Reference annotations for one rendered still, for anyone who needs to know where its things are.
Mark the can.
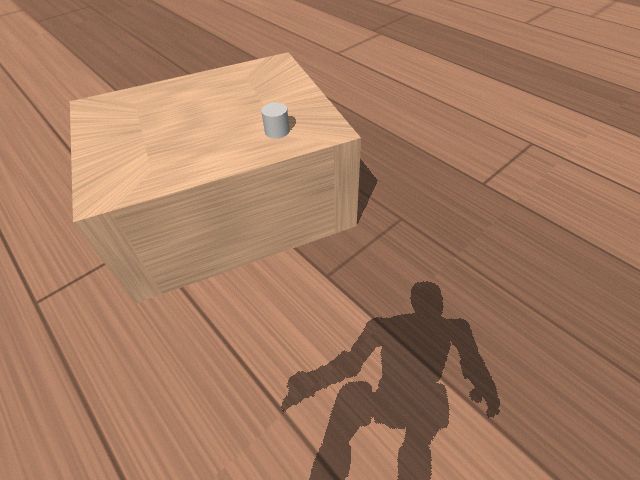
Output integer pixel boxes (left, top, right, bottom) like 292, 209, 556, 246
261, 102, 290, 139

